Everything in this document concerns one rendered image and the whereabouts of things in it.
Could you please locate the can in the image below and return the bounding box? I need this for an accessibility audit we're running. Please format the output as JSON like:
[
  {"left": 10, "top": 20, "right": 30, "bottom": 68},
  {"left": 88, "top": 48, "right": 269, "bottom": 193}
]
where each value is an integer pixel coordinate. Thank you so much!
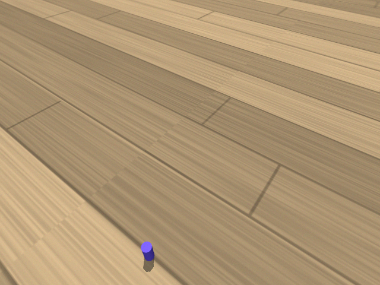
[{"left": 141, "top": 242, "right": 154, "bottom": 261}]

